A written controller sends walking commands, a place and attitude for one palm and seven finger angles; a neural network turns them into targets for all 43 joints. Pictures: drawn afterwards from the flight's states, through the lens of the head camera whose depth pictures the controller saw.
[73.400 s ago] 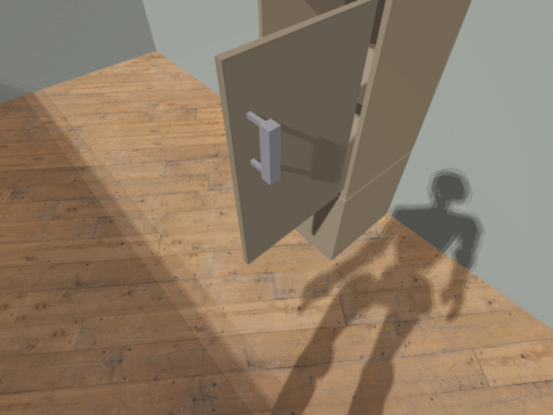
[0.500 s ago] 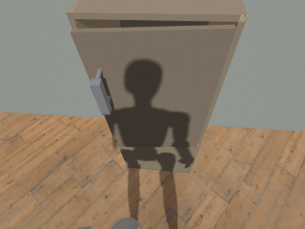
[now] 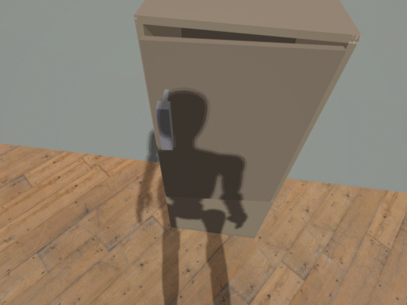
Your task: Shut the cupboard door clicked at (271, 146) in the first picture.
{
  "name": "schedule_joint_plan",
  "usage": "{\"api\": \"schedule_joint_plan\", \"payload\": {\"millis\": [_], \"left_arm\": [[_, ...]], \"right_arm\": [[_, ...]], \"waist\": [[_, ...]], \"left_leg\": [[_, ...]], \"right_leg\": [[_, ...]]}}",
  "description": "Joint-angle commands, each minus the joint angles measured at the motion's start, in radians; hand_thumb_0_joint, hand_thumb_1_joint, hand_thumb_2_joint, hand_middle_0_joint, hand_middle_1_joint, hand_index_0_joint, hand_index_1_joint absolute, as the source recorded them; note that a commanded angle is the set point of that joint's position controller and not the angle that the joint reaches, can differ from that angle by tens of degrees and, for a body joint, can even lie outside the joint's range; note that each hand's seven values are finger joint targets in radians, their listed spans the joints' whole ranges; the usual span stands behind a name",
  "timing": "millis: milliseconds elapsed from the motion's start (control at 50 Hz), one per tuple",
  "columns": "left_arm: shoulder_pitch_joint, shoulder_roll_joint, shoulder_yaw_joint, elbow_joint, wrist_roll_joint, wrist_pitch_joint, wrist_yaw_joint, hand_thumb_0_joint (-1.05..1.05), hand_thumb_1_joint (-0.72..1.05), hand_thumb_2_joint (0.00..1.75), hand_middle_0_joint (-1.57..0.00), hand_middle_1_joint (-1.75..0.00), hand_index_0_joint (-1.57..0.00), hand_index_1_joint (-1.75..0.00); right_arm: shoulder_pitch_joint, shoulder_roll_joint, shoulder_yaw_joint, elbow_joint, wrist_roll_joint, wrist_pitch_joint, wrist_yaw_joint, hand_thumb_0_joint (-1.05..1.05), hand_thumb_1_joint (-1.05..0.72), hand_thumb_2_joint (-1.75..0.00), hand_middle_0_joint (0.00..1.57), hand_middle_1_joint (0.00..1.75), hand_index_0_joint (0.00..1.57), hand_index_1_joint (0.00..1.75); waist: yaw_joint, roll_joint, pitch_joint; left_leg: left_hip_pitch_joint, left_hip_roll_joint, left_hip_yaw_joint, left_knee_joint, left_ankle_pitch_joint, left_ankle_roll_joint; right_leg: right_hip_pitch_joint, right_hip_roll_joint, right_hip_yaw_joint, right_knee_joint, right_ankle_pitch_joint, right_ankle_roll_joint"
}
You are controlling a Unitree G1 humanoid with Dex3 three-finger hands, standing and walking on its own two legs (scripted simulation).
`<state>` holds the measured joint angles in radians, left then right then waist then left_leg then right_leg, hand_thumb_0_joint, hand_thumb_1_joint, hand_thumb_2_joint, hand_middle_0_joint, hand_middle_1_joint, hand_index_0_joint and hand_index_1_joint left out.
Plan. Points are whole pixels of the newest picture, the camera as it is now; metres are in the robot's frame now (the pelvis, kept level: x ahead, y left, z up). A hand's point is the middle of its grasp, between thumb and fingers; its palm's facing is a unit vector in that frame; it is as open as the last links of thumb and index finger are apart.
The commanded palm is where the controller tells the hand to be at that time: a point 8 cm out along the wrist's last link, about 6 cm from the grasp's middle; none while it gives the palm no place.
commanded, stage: come to a stop and stand still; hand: left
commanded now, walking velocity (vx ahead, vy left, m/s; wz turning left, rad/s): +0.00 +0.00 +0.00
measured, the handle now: (167, 120) +0.48 +0.13 +0.08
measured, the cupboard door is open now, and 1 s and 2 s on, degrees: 5 5 5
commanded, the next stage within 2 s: look again from close up in 0.42 s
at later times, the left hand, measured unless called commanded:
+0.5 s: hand out of the picture -0.02 +0.14 -0.17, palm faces +0.01 -0.99 -0.15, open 7.4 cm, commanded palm none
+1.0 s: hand out of the picture +0.02 +0.18 -0.17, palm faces -0.01 -0.97 -0.24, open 7.4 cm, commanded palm none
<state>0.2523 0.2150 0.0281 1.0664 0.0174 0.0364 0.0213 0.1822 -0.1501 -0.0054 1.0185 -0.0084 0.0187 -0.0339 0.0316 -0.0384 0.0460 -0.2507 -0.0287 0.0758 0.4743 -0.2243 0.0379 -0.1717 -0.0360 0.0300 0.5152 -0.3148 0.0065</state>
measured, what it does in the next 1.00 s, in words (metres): stands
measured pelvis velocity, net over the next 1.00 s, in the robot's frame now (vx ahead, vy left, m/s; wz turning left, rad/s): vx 0.01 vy -0.01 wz -0.01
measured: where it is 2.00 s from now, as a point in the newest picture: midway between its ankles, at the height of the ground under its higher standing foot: outside the picture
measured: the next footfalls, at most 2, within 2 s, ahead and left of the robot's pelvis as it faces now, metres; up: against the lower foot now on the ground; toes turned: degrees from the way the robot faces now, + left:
none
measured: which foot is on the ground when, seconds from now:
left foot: down 0.00-1.00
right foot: down 0.00-1.00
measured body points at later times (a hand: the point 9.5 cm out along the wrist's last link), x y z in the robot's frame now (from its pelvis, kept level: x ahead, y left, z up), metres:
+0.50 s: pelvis -0.01 -0.02 +0.01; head +0.00 -0.01 +0.46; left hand -0.02 +0.19 -0.16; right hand -0.06 -0.23 -0.15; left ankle +0.02 +0.10 -0.74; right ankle -0.04 -0.13 -0.74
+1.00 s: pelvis +0.01 -0.01 +0.00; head +0.02 -0.01 +0.45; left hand +0.02 +0.23 -0.15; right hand +0.04 -0.24 -0.16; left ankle +0.02 +0.10 -0.74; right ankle -0.04 -0.13 -0.74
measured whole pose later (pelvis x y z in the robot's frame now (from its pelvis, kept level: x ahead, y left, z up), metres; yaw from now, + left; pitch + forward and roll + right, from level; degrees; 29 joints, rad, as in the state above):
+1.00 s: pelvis +0.01 -0.01 +0.00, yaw -1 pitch -1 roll +1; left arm 0.28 0.18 -0.01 1.06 0.02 -0.02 0.04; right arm 0.23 -0.19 0.01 1.07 -0.01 -0.02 -0.02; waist 0.00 0.00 0.03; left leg -0.24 0.00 0.08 0.51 -0.26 0.02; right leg -0.15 -0.01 0.03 0.52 -0.35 0.01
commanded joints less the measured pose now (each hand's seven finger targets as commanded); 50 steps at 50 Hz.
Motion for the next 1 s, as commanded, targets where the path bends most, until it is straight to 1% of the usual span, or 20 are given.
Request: {"api": "schedule_joint_plan", "payload": {"millis": [0,20,40,140,180,300,440,480,500,520,540,560,580,600,640,700,760,800,860,980], "left_arm": [[0.038,0.081,-0.002,-0.006,0.000,-0.036,0.006,0.00,0.90,0.90,-0.20,-0.30,-0.20,-0.30],[0.034,0.072,-0.003,0.007,-0.003,-0.047,0.007,0.00,0.90,0.90,-0.20,-0.30,-0.20,-0.30],[0.039,0.055,-0.009,0.016,-0.005,-0.052,0.009,0.00,0.90,0.90,-0.20,-0.30,-0.20,-0.30],[0.048,0.043,-0.015,0.034,-0.009,-0.045,0.010,0.00,0.90,0.90,-0.20,-0.30,-0.20,-0.30],[0.053,0.039,-0.013,0.039,-0.008,-0.040,0.010,0.00,0.90,0.90,-0.20,-0.30,-0.20,-0.30],[0.074,0.021,-0.013,0.054,-0.012,-0.040,0.010,0.00,0.90,0.90,-0.20,-0.30,-0.20,-0.30],[0.089,0.000,-0.014,0.062,-0.014,-0.043,0.013,0.00,0.90,0.90,-0.20,-0.30,-0.20,-0.30],[0.095,-0.004,-0.012,0.064,-0.013,-0.044,0.014,0.00,0.90,0.90,-0.20,-0.30,-0.20,-0.30],[0.154,0.027,-0.026,0.062,0.011,-0.088,0.053,0.00,0.90,0.90,-0.20,-0.30,-0.20,-0.30],[0.108,0.073,-0.016,0.013,-0.002,-0.091,0.047,0.00,0.90,0.90,-0.20,-0.30,-0.20,-0.30],[0.069,0.055,-0.020,-0.006,-0.003,-0.088,0.039,0.00,0.90,0.90,-0.20,-0.30,-0.20,-0.30],[0.073,0.039,-0.024,-0.016,-0.003,-0.086,0.035,0.00,0.90,0.90,-0.20,-0.30,-0.20,-0.30],[0.086,0.032,-0.024,-0.016,-0.002,-0.089,0.034,0.00,0.90,0.90,-0.20,-0.30,-0.20,-0.30],[0.099,0.029,-0.023,-0.016,-0.003,-0.089,0.033,0.00,0.90,0.90,-0.20,-0.30,-0.20,-0.30],[0.104,0.013,-0.026,-0.015,-0.004,-0.082,0.031,0.00,0.90,0.90,-0.20,-0.30,-0.20,-0.30],[0.102,0.021,-0.027,-0.023,-0.002,-0.073,0.029,0.00,0.90,0.90,-0.20,-0.30,-0.20,-0.30],[0.100,0.032,-0.026,-0.031,-0.002,-0.070,0.027,0.00,0.90,0.90,-0.20,-0.30,-0.20,-0.30],[0.096,0.047,-0.024,-0.034,-0.003,-0.070,0.026,0.00,0.90,0.90,-0.20,-0.30,-0.20,-0.30],[0.089,0.065,-0.022,-0.039,-0.003,-0.068,0.024,0.00,0.90,0.90,-0.20,-0.30,-0.20,-0.30],[0.068,0.108,-0.012,-0.044,-0.001,-0.072,0.022,0.00,0.90,0.90,-0.20,-0.30,-0.20,-0.30]], "right_arm": [[0.067,-0.119,-0.030,-0.012,0.010,-0.022,0.010,0.00,-0.90,-0.90,0.20,0.30,0.20,0.30],[0.068,-0.119,-0.028,0.004,0.004,-0.023,0.007,0.00,-0.90,-0.90,0.20,0.30,0.20,0.30],[0.078,-0.127,-0.030,0.015,0.004,-0.027,0.006,0.00,-0.90,-0.90,0.20,0.30,0.20,0.30],[0.102,-0.121,-0.017,0.066,0.003,-0.024,0.008,0.00,-0.90,-0.90,0.20,0.30,0.20,0.30],[0.119,-0.108,-0.014,0.077,0.002,-0.019,0.007,0.00,-0.90,-0.90,0.20,0.30,0.20,0.30],[0.158,-0.089,-0.010,0.098,-0.001,-0.022,0.000,0.00,-0.90,-0.90,0.20,0.30,0.20,0.30],[0.186,-0.081,-0.010,0.107,-0.001,-0.025,-0.005,0.00,-0.90,-0.90,0.20,0.30,0.20,0.30],[0.189,-0.074,-0.011,0.107,0.001,-0.027,-0.006,0.00,-0.90,-0.90,0.20,0.30,0.20,0.30],[0.066,-0.101,-0.003,0.039,0.003,-0.056,0.012,0.00,-0.90,-0.90,0.20,0.30,0.20,0.30],[0.145,-0.054,-0.005,0.016,-0.001,-0.043,0.018,0.00,-0.90,-0.90,0.20,0.30,0.20,0.30],[0.178,-0.069,-0.009,0.023,-0.007,-0.039,0.020,0.00,-0.90,-0.90,0.20,0.30,0.20,0.30],[0.187,-0.076,-0.011,0.021,-0.009,-0.041,0.022,0.00,-0.90,-0.90,0.20,0.30,0.20,0.30],[0.188,-0.066,-0.008,0.018,-0.012,-0.049,0.021,0.00,-0.90,-0.90,0.20,0.30,0.20,0.30],[0.189,-0.072,-0.006,0.007,-0.009,-0.051,0.019,0.00,-0.90,-0.90,0.20,0.30,0.20,0.30],[0.176,-0.086,-0.008,-0.006,-0.007,-0.053,0.015,0.00,-0.90,-0.90,0.20,0.30,0.20,0.30],[0.157,-0.097,-0.007,-0.005,-0.006,-0.053,0.014,0.00,-0.90,-0.90,0.20,0.30,0.20,0.30],[0.133,-0.113,-0.011,-0.006,-0.005,-0.050,0.015,0.00,-0.90,-0.90,0.20,0.30,0.20,0.30],[0.124,-0.123,-0.010,-0.002,-0.005,-0.053,0.015,0.00,-0.90,-0.90,0.20,0.30,0.20,0.30],[0.103,-0.141,-0.013,-0.002,-0.004,-0.055,0.014,0.00,-0.90,-0.90,0.20,0.30,0.20,0.30],[0.058,-0.168,-0.018,0.005,-0.003,-0.061,0.009,0.00,-0.90,-0.90,0.20,0.30,0.20,0.30]], "waist": [[-0.044,0.064,-0.044],[-0.046,-0.066,-0.056],[-0.046,-0.108,-0.059],[-0.043,-0.013,0.030],[-0.040,-0.011,0.068],[-0.037,0.045,0.058],[-0.037,0.042,0.052],[-0.035,0.025,0.038],[0.004,0.083,0.038],[-0.067,0.070,-0.018],[-0.075,0.064,-0.010],[-0.075,0.091,-0.001],[-0.061,0.138,-0.020],[-0.058,0.105,-0.040],[-0.050,0.033,-0.020],[-0.041,0.029,0.042],[-0.038,-0.015,0.052],[-0.037,0.015,0.036],[-0.034,0.010,0.013],[-0.029,0.019,-0.041]], "left_leg": [[0.080,0.111,-0.142,-0.144,0.088,-0.021],[0.108,0.114,-0.127,-0.122,0.142,-0.022],[0.136,0.120,-0.119,-0.120,0.151,-0.020],[0.108,0.118,-0.115,-0.167,0.053,-0.023],[0.085,0.115,-0.114,-0.177,0.011,-0.023],[0.073,0.115,-0.115,-0.176,0.022,-0.025],[0.073,0.120,-0.119,-0.169,0.045,-0.025],[0.084,0.125,-0.118,-0.160,0.072,-0.021],[0.023,0.128,-0.081,0.079,0.205,-0.045],[0.039,0.099,-0.092,0.036,-0.022,-0.037],[0.023,0.098,-0.102,0.028,-0.039,-0.032],[0.009,0.106,-0.108,0.015,-0.013,-0.024],[0.013,0.112,-0.116,0.009,0.054,-0.015],[0.016,0.117,-0.126,0.007,0.091,-0.007],[0.009,0.122,-0.134,-0.008,0.084,0.001],[-0.016,0.121,-0.139,-0.043,0.061,0.006],[0.004,0.119,-0.132,-0.056,0.044,0.005],[0.023,0.116,-0.127,-0.060,0.080,0.006],[0.049,0.124,-0.124,-0.064,0.101,0.008],[0.096,0.131,-0.108,-0.039,0.236,0.010]], "right_leg": [[-0.017,-0.100,0.095,-0.179,0.170,-0.046],[-0.019,-0.076,0.092,-0.171,0.226,-0.043],[-0.026,-0.081,0.087,-0.180,0.239,-0.039],[-0.060,-0.066,0.087,-0.225,0.078,-0.038],[-0.073,-0.061,0.085,-0.241,0.024,-0.039],[-0.054,-0.058,0.086,-0.233,0.050,-0.043],[-0.046,-0.053,0.079,-0.223,0.073,-0.044],[-0.037,-0.052,0.072,-0.221,0.095,-0.044],[-0.051,-0.109,0.106,-0.194,0.473,-0.034],[-0.066,-0.130,0.125,-0.193,0.212,-0.062],[-0.108,-0.089,0.103,-0.175,-0.009,-0.072],[-0.124,-0.059,0.086,-0.148,-0.039,-0.074],[-0.099,-0.050,0.067,-0.122,0.041,-0.074],[-0.077,-0.039,0.064,-0.100,0.078,-0.071],[-0.083,-0.031,0.058,-0.089,0.071,-0.065],[-0.100,-0.026,0.052,-0.083,0.048,-0.057],[-0.117,-0.032,0.058,-0.096,0.039,-0.050],[-0.102,-0.032,0.061,-0.090,0.079,-0.049],[-0.091,-0.035,0.060,-0.092,0.101,-0.044],[-0.040,-0.049,0.062,-0.085,0.260,-0.042]]}}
